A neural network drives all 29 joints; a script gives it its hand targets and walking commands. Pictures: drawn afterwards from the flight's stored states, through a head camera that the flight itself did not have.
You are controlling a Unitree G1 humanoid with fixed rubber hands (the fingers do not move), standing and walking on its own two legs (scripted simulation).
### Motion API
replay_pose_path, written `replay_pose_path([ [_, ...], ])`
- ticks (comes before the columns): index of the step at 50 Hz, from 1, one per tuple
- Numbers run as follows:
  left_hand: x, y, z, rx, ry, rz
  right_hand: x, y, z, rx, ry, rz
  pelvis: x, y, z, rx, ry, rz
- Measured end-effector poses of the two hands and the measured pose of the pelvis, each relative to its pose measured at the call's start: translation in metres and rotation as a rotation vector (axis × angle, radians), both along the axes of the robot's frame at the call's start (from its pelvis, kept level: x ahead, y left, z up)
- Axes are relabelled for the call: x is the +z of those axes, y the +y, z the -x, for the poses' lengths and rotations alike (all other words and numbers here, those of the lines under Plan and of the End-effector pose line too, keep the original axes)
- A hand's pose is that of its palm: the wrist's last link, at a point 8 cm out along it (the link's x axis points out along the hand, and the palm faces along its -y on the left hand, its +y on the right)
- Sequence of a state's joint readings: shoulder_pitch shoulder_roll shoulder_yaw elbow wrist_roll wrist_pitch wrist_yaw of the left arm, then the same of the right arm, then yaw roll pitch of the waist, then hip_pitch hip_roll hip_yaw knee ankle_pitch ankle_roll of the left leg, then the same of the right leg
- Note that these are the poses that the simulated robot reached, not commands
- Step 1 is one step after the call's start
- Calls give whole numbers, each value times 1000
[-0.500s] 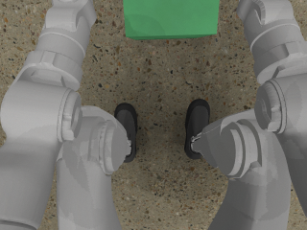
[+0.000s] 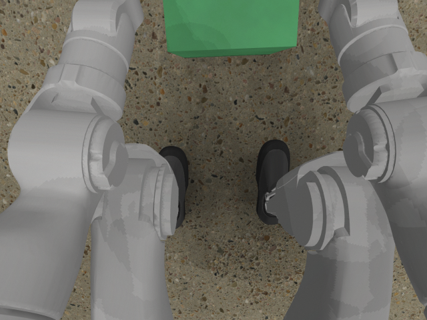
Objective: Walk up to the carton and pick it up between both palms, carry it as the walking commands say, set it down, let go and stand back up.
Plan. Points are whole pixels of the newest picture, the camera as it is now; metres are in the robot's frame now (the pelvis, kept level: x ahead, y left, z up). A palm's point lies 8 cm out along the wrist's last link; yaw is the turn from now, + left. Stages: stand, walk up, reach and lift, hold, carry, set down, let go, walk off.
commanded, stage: reach and lift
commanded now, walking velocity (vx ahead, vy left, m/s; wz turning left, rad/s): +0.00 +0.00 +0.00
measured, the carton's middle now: out of the picture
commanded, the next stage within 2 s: none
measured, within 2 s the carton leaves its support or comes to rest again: leaves its support in 0.42 s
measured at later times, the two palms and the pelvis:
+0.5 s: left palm out of the picture +0.55 +0.14 -0.17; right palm out of the picture +0.56 -0.13 -0.18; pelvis +0.02 +0.00 +0.00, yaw -1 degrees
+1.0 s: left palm out of the picture +0.54 +0.12 -0.11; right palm out of the picture +0.56 -0.13 -0.12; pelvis +0.01 +0.00 +0.02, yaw -1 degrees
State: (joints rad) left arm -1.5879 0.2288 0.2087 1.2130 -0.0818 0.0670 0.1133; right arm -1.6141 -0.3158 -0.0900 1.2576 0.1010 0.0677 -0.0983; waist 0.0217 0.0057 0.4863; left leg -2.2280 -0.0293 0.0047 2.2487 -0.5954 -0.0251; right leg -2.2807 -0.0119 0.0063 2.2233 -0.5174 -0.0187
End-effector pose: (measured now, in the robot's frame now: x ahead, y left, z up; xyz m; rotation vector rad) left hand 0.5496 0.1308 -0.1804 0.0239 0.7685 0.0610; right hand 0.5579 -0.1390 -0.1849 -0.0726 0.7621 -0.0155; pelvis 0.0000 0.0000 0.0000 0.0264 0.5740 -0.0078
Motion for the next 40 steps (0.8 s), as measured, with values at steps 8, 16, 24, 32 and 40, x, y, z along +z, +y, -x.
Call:
replay_pose_path([
  [8, 2, 2, -5, -30, 32, 13, 2, -2, -5, 32, 31, -8, -10, -1, -9, -1, 10, 1],
  [16, 3, 4, -5, -23, 41, 16, 3, 1, -5, 30, 42, -15, -9, 1, -16, -8, 37, 0],
  [24, 10, 11, 2, 7, 36, 13, 6, 10, -2, 27, 49, -4, -4, 4, -18, -14, 51, -3],
  [32, 31, 10, 3, 56, -13, 16, 27, 14, -1, -7, 14, 7, 0, 7, -14, -4, 51, 5],
  [40, 55, 0, 0, 75, -52, 10, 46, 8, 2, -41, -12, 16, 8, 7, -9, -4, 61, 6],
])
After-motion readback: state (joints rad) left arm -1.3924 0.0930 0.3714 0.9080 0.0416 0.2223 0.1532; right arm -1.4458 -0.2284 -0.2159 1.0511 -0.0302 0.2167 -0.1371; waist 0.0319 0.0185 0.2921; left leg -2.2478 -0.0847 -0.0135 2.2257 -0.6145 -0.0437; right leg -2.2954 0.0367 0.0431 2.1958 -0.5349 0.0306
